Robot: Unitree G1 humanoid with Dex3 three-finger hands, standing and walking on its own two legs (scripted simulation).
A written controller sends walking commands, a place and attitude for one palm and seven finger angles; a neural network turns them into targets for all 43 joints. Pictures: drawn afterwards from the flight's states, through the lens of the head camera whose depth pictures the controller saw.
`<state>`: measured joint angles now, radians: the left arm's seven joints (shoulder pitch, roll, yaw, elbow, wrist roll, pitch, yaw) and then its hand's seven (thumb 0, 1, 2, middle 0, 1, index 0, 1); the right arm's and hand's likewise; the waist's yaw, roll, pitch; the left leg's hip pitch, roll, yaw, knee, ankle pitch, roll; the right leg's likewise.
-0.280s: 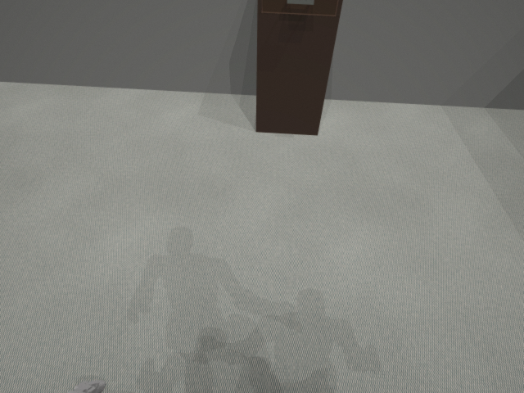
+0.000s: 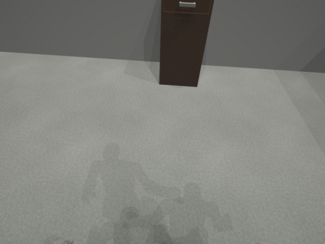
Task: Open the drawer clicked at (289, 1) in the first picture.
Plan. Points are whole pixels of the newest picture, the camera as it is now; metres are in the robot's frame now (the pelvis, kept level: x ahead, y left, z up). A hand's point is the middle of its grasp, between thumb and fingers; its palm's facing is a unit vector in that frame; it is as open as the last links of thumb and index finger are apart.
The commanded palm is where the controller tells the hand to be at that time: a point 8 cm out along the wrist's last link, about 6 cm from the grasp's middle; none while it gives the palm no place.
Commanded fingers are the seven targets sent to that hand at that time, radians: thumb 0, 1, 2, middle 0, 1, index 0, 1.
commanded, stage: stand and wait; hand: left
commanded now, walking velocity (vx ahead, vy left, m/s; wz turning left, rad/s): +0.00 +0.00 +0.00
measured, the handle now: (187, 3) +1.74 -0.09 +0.02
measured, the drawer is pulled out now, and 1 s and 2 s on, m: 0.00 0.00 0.00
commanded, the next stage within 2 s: look at it before walking up in 0.56 s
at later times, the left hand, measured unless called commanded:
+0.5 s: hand out of the picture +0.05 +0.24 -0.15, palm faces -0.03 -0.94 -0.33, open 7.4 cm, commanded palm none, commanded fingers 0.00 0.90 0.90 -0.20 -0.30 -0.20 -0.30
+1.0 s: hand out of the picture +0.07 +0.23 -0.15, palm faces -0.03 -0.95 -0.32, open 7.4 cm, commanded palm none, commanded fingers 0.00 0.90 0.90 -0.20 -0.30 -0.20 -0.30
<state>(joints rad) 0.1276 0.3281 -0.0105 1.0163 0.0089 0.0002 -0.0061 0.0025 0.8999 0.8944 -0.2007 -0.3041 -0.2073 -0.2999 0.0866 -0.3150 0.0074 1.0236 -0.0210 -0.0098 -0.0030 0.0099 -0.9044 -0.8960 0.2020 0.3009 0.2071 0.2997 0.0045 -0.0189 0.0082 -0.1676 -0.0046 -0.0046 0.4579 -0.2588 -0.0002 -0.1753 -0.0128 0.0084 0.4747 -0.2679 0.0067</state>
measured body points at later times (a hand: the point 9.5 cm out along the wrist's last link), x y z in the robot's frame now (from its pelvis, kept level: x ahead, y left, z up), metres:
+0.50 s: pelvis -0.01 -0.01 +0.00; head -0.01 -0.01 +0.45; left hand +0.06 +0.29 -0.13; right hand +0.05 -0.30 -0.13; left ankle -0.01 +0.12 -0.74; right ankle -0.01 -0.12 -0.74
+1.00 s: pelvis -0.01 -0.01 +0.00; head -0.01 -0.01 +0.45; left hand +0.07 +0.28 -0.13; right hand +0.07 -0.31 -0.13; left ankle -0.01 +0.12 -0.74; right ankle -0.01 -0.12 -0.74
